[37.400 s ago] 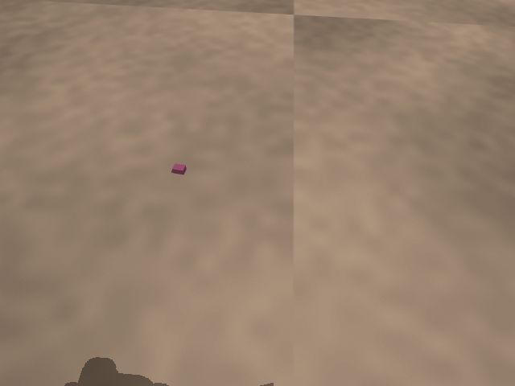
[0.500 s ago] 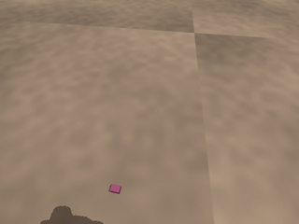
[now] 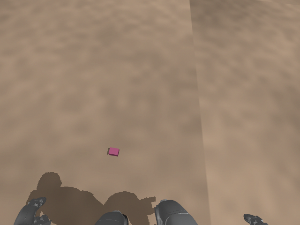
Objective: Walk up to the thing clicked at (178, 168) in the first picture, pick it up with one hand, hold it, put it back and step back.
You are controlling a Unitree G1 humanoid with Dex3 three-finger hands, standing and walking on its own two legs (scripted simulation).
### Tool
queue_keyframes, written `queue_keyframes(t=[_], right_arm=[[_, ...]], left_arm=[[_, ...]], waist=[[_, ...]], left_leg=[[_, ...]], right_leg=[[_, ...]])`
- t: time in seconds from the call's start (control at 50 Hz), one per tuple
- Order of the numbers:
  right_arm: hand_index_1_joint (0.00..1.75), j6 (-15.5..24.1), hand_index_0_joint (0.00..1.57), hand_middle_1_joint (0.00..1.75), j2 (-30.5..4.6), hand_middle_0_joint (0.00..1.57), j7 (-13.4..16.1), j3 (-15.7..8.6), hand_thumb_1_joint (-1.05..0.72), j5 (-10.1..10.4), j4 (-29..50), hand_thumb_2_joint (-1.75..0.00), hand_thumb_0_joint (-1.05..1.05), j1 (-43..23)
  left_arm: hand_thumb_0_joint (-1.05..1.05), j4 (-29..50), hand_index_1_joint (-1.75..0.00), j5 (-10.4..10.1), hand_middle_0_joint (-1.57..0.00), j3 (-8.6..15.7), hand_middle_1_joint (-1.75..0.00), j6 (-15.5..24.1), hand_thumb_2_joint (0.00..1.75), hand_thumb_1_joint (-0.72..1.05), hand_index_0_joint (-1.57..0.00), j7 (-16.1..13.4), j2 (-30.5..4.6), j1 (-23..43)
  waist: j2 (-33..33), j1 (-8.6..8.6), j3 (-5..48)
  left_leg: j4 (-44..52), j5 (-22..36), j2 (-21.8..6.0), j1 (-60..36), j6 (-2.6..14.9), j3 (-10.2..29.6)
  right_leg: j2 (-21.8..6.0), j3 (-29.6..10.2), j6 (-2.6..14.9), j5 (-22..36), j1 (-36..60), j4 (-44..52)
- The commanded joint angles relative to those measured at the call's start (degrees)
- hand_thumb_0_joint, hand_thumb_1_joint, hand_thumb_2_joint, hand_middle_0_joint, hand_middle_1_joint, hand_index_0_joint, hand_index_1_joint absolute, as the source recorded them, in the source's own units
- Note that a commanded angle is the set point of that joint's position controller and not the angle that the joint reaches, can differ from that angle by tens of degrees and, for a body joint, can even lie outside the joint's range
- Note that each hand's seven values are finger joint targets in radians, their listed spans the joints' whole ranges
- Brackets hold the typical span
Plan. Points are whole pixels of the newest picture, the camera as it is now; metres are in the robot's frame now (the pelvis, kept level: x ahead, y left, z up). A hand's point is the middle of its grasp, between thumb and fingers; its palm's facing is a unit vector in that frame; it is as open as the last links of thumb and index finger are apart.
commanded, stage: step back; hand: left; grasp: from above
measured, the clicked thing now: (114, 151) +0.53 +0.17 -0.75
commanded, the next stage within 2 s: none
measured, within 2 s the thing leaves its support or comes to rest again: neither
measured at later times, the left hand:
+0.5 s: hand out of the picture +0.00 +0.26 -0.14, palm faces +0.00 -0.92 -0.40, open 7.4 cm
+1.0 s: hand out of the picture -0.21 +0.25 -0.16, palm faces -0.07 -0.91 -0.40, open 7.4 cm
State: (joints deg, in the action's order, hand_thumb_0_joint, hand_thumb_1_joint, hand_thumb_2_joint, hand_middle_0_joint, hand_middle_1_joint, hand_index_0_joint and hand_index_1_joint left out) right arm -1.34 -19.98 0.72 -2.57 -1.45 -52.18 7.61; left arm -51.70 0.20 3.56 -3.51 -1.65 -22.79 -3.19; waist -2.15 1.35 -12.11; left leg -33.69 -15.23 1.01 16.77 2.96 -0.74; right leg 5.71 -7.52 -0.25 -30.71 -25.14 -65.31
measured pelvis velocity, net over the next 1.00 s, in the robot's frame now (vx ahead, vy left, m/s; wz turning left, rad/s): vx -0.30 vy -0.03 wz -0.07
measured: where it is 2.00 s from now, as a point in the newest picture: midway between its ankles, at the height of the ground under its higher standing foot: outside the picture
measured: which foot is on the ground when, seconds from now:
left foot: down 0.00-0.20, up 0.22-0.50, down 0.52-0.98, up 1.00-1.00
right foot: up 0.00-0.16, down 0.18-0.54, up 0.56-0.92, down 0.94-1.00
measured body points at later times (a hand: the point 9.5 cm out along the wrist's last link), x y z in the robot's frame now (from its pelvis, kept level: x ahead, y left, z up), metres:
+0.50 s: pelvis -0.12 +0.00 -0.01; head -0.06 -0.01 +0.44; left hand +0.00 +0.31 -0.11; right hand -0.03 -0.33 -0.13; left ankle -0.15 +0.11 -0.72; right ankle -0.07 -0.13 -0.73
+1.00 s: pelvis -0.30 -0.03 -0.02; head -0.24 -0.04 +0.43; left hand -0.21 +0.29 -0.13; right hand -0.17 -0.35 -0.13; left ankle -0.17 +0.10 -0.72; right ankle -0.32 -0.15 -0.73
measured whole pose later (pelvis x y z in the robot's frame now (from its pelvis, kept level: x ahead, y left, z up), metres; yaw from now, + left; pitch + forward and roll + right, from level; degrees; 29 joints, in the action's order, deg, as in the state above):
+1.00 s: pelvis -0.30 -0.03 -0.02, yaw -4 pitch -3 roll -1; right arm -2.7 -23.2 0.8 -3.0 -1.0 -46.7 5.0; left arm -49.3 1.9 4.7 -2.8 0.8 -21.4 -12.7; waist 2.4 -0.6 -9.7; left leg -43.0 -18.9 -1.8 28.3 -0.4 3.0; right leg 1.0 -1.1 0.1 -23.3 -14.1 -39.8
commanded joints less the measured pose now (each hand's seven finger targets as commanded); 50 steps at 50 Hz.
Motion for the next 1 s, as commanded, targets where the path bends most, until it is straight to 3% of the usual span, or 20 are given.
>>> queue_keyframes(t=[0.0,0.08,0.14,0.16,0.18,0.2,0.28,0.36,0.42,0.48,0.5,0.52,0.54,0.62,0.76,0.9,0.92,0.94,0.96,0.98], right_arm=[[0.3,1.19,0.2,0.3,-15.52,0.2,1.63,-4.51,-0.9,0.24,4.92,-0.9,0.0,3.47],[0.3,0.81,0.2,0.3,-16.96,0.2,1.13,-4.25,-0.9,0.02,6.55,-0.9,0.0,0.34],[0.3,0.16,0.2,0.3,-16.41,0.2,0.64,-3.94,-0.9,0.82,6.79,-0.9,0.0,-2.56],[0.3,0.08,0.2,0.3,-14.54,0.2,0.52,-3.36,-0.9,1.34,7.09,-0.9,0.0,-1.89],[0.3,0.11,0.2,0.3,-11.65,0.2,0.55,-2.74,-0.9,1.61,7.82,-0.9,0.0,-2.9],[0.3,-0.41,0.2,0.3,-13.04,0.2,1.09,-3.42,-0.9,1.12,6.95,-0.9,0.0,-3.57],[0.3,0.09,0.2,0.3,-13.13,0.2,1.05,-3.04,-0.9,1.94,4.22,-0.9,0.0,3.23],[0.3,0.39,0.2,0.3,-12.61,0.2,1.36,-2.37,-0.9,1.55,5.8,-0.9,0.0,1.13],[0.3,0.56,0.2,0.3,-12.09,0.2,1.06,-2.6,-0.9,0.89,6.0,-0.9,0.0,2.58],[0.3,1.25,0.2,0.3,-12.19,0.2,0.54,-3.54,-0.9,0.23,3.92,-0.9,0.0,7.97],[0.3,1.6,0.2,0.3,-14.9,0.2,0.61,-4.32,-0.9,-0.69,4.4,-0.9,0.0,7.51],[0.3,1.62,0.2,0.3,-21.2,0.2,0.2,-5.52,-0.9,-1.14,5.71,-0.9,0.0,4.64],[0.3,1.61,0.2,0.3,-24.25,0.2,-0.05,-6.17,-0.9,-0.65,6.38,-0.9,0.0,4.35],[0.3,1.82,0.2,0.3,-16.29,0.2,1.13,-3.93,-0.9,-0.24,7.55,-0.9,0.0,-3.12],[0.3,1.62,0.2,0.3,-15.78,0.2,1.3,-4.41,-0.9,-0.04,8.27,-0.9,0.0,1.97],[0.3,-0.37,0.2,0.3,-18.1,0.2,0.66,-4.72,-0.9,0.17,10.33,-0.9,0.0,-3.06],[0.3,-0.5,0.2,0.3,-15.91,0.2,0.49,-4.1,-0.9,0.53,10.53,-0.9,0.0,-2.33],[0.3,-0.24,0.2,0.3,-11.57,0.2,0.6,-3.0,-0.9,1.16,11.77,-0.9,0.0,-2.65],[0.3,-0.36,0.2,0.3,-13.04,0.2,1.68,-3.84,-0.9,0.73,11.8,-0.9,0.0,-5.1],[0.3,-0.5,0.2,0.3,-14.74,0.2,1.67,-4.15,-0.9,0.91,10.65,-0.9,0.0,-4.06]], left_arm=[[0.0,5.41,-0.3,0.58,-0.2,3.25,-0.3,1.47,0.9,0.9,-0.2,-0.08,-9.46,-1.16],[0.0,4.32,-0.3,0.87,-0.2,3.76,-0.3,1.82,0.9,0.9,-0.2,0.74,-8.74,-5.68],[0.0,1.86,-0.3,1.37,-0.2,4.0,-0.3,2.36,0.9,0.9,-0.2,0.94,-8.1,-13.21],[0.0,2.76,-0.3,2.17,-0.2,4.81,-0.3,2.84,0.9,0.9,-0.2,0.84,-11.71,-12.79],[0.0,4.43,-0.3,1.44,-0.2,6.06,-0.3,2.82,0.9,0.9,-0.2,1.14,-16.82,-9.47],[0.0,6.81,-0.3,1.9,-0.2,6.28,-0.3,3.05,0.9,0.9,-0.2,1.03,-19.32,-5.58],[0.0,9.58,-0.3,1.55,-0.2,4.83,-0.3,3.06,0.9,0.9,-0.2,0.05,-12.11,1.53],[0.0,9.81,-0.3,1.78,-0.2,4.31,-0.3,2.8,0.9,0.9,-0.2,-0.33,-10.76,-5.7],[0.0,10.66,-0.3,1.59,-0.2,4.29,-0.3,2.25,0.9,0.9,-0.2,-0.52,-12.16,-5.6],[0.0,11.88,-0.3,0.7,-0.2,3.67,-0.3,1.3,0.9,0.9,-0.2,0.15,-12.53,-3.24],[0.0,12.41,-0.3,0.41,-0.2,3.13,-0.3,0.98,0.9,0.9,-0.2,0.33,-10.26,-3.86],[0.0,13.06,-0.3,0.08,-0.2,2.67,-0.3,1.04,0.9,0.9,-0.2,0.26,-7.84,-4.14],[0.0,12.71,-0.3,0.73,-0.2,4.08,-0.3,1.05,0.9,0.9,-0.2,-0.81,-10.52,-0.35],[0.0,8.83,-0.3,0.07,-0.2,4.44,-0.3,0.86,0.9,0.9,-0.2,-0.53,-10.45,-6.71],[0.0,9.6,-0.3,0.89,-0.2,4.25,-0.3,1.23,0.9,0.9,-0.2,0.47,-9.13,-6.91],[0.0,3.48,-0.3,1.31,-0.2,4.85,-0.3,1.7,0.9,0.9,-0.2,1.69,-9.38,-18.57],[0.0,3.89,-0.3,2.14,-0.2,5.43,-0.3,1.95,0.9,0.9,-0.2,1.71,-11.6,-18.59],[0.0,5.8,-0.3,2.51,-0.2,6.79,-0.3,2.18,0.9,0.9,-0.2,1.74,-16.82,-16.27],[0.0,8.45,-0.3,2.65,-0.2,7.54,-0.3,2.06,0.9,0.9,-0.2,1.45,-21.96,-11.06],[0.0,9.7,-0.3,2.06,-0.2,6.78,-0.3,2.52,0.9,0.9,-0.2,1.12,-19.46,-7.49]], waist=[[7.94,1.6,15.06],[11.1,0.22,16.14],[9.45,-3.39,17.78],[1.27,-2.78,16.96],[-11.19,-2.93,12.78],[-13.36,-4.05,10.55],[-5.52,0.21,10.94],[-6.76,-4.34,14.17],[-9.1,-3.87,15.52],[-6.39,-0.17,16.54],[0.4,-0.55,16.78],[15.53,-0.8,15.56],[15.94,2.76,14.77],[9.18,-3.24,11.79],[10.54,0.93,14.4],[13.12,-3.78,18.24],[6.42,-3.79,15.98],[-8.97,-3.85,12.58],[-14.75,-6.28,9.84],[-10.06,-4.07,7.68]], left_leg=[[5.13,36.16,-16.77,-17.26,12.62,15.25],[5.79,24.3,-16.16,-9.55,10.41,14.77],[2.53,13.97,-13.26,-1.83,5.26,11.89],[-2.54,7.12,-8.79,5.66,1.77,9.38],[-12.88,-9.44,2.58,12.29,-2.21,2.91],[-27.95,-20.84,4.7,9.23,-3.3,6.44],[-35.45,-12.4,6.47,8.81,-3.38,9.52],[-24.31,-16.03,4.5,12.83,-4.61,6.77],[-9.79,-14.37,1.13,7.31,-3.5,3.98],[10.37,4.41,0.65,-5.18,-1.94,1.07],[12.01,10.78,-6.39,-8.84,0.09,11.17],[14.26,20.06,-19.06,-11.25,6.56,27.84],[14.57,25.74,-24.95,-3.01,13.93,32.89],[9.75,28.41,-16.86,-4.78,10.05,16.06],[7.55,26.67,-16.54,-14.59,12.37,13.91],[5.79,6.54,-13.05,1.68,5.15,11.04],[0.82,-1.92,-9.21,8.82,1.74,9.07],[-11.69,-12.78,1.97,18.65,-2.43,4.67],[-25.89,-19.9,3.86,14.87,-3.87,7.69],[-32.97,-17.18,2.94,11.75,-3.96,11.46]], right_leg=[[-2.54,0.25,-1.36,-0.26,-3.32,8.19],[-4.38,5.05,0.26,3.42,6.9,21.93],[-5.3,6.19,2.95,17.36,17.76,38.72],[-11.5,-4.53,5.42,18.47,19.97,41.28],[-22.18,-18.3,12.87,21.06,15.49,46.54],[-29.78,-25.23,19.53,25.0,5.8,48.32],[-18.29,-5.27,12.58,38.33,9.2,41.45],[-19.38,-5.37,13.66,47.08,23.81,37.01],[-20.19,-5.4,12.72,48.35,24.11,34.57],[-16.74,-2.52,8.19,39.66,15.73,28.86],[-12.81,-0.86,4.76,28.17,8.66,24.58],[-1.72,4.47,1.76,4.22,-3.24,14.42],[-0.01,-1.57,1.07,-9.21,-0.51,3.42],[0.15,-4.3,1.3,1.12,-4.11,-10.02],[-1.96,0.01,-2.2,0.76,-3.54,4.63],[-4.55,8.36,2.43,12.74,18.85,37.65],[-8.43,0.11,4.17,9.35,19.39,40.62],[-20.59,-17.78,8.94,7.57,16.84,45.97],[-30.7,-26.19,17.66,10.56,2.53,50.02],[-29.61,-22.67,17.71,12.68,-2.46,49.79]])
